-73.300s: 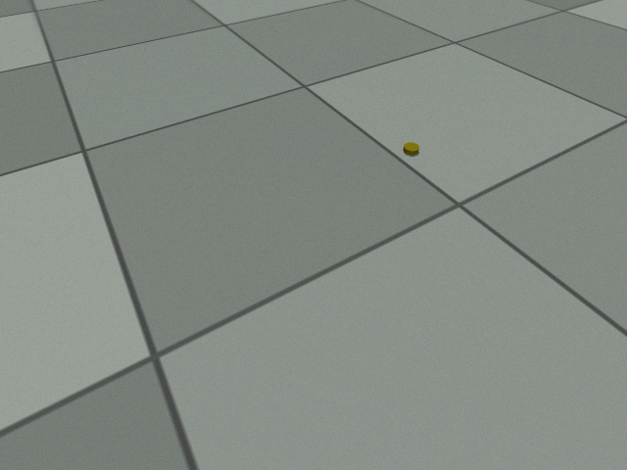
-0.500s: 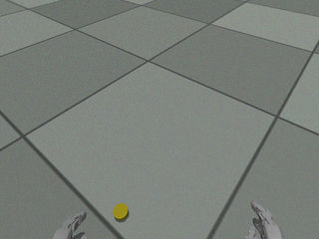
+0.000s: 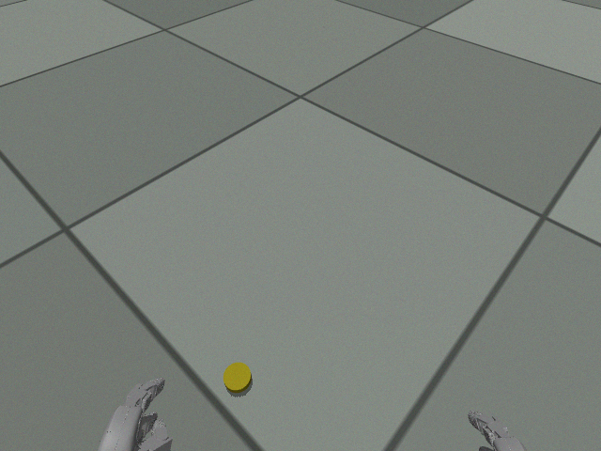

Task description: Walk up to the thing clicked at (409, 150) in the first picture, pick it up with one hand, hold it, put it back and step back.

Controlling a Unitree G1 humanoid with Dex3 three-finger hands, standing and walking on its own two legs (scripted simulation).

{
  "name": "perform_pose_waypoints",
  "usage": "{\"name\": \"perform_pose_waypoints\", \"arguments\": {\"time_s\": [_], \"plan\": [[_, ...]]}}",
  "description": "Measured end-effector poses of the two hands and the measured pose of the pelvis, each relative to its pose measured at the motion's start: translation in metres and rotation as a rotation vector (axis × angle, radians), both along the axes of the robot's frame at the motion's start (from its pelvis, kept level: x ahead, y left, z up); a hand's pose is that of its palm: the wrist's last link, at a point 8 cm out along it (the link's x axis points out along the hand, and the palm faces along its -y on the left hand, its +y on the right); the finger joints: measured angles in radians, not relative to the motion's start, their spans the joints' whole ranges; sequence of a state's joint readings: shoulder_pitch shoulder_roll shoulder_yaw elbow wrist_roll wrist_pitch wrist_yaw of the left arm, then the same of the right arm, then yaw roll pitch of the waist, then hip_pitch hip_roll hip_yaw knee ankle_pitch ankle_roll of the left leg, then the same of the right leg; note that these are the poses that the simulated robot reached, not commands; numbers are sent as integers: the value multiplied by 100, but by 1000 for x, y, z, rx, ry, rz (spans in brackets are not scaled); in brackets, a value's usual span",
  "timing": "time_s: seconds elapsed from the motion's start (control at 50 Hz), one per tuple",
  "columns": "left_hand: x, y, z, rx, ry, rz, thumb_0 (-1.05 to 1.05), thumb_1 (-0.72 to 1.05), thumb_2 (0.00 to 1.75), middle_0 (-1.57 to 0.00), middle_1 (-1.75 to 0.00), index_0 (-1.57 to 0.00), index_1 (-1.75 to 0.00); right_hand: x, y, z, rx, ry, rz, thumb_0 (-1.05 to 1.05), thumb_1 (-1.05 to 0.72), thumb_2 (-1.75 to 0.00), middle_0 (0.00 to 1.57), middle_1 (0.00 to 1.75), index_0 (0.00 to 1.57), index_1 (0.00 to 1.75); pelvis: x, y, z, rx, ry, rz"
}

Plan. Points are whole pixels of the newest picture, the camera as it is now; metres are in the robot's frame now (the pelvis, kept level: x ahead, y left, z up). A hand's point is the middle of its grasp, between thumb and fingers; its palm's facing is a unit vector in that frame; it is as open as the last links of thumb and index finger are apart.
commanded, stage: stand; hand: left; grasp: from above
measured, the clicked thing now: (237, 377) +0.47 +0.22 -0.71
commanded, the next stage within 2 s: none
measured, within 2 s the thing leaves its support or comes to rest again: neither
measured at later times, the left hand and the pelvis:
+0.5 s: hand out of the picture +0.04 +0.23 -0.12, palm faces +0.05 -0.94 -0.33, open 7.4 cm; pelvis +0.00 +0.00 +0.04, yaw +1 degrees
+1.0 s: hand out of the picture +0.04 +0.24 -0.11, palm faces +0.04 -0.94 -0.34, open 7.4 cm; pelvis +0.00 -0.01 +0.05, yaw +1 degrees
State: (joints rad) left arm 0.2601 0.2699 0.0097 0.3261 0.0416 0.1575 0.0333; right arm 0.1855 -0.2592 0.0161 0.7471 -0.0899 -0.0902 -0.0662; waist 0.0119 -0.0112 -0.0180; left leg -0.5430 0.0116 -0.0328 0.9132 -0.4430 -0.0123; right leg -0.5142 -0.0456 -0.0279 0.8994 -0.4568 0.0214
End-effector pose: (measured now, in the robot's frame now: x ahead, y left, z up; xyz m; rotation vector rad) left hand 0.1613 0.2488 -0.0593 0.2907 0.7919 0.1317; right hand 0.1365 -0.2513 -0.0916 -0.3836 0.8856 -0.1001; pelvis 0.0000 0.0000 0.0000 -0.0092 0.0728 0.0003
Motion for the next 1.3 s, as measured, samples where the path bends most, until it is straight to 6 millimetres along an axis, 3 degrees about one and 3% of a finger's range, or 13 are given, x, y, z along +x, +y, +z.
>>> {"name": "perform_pose_waypoints", "arguments": {"time_s": [0.2,0.34,0.46,1.02,1.3], "plan": [[-64,34,-24,40,252,107,1,90,90,-20,-30,-20,-30,-36,-24,2,16,177,-105,1,-90,-90,20,30,21,30,3,3,19,7,-62,-2],[-105,34,-27,24,377,164,1,90,90,-20,-30,-20,-30,-52,-22,3,31,256,-136,1,-91,-90,20,30,21,30,5,2,31,4,-92,10],[-123,30,-25,11,432,185,1,90,90,-21,-30,-21,-30,-58,-17,6,51,285,-147,1,-91,-90,20,30,21,30,3,1,40,4,-117,17],[-124,32,-12,25,454,192,1,90,90,-21,-30,-21,-30,-81,-42,16,29,355,-173,1,-91,-90,20,30,21,30,-4,-10,53,3,-142,26],[-112,29,-10,21,458,189,1,90,90,-21,-30,-21,-30,-73,-43,15,31,364,-161,1,-91,-90,20,30,21,30,3,-13,54,5,-130,25]]}}
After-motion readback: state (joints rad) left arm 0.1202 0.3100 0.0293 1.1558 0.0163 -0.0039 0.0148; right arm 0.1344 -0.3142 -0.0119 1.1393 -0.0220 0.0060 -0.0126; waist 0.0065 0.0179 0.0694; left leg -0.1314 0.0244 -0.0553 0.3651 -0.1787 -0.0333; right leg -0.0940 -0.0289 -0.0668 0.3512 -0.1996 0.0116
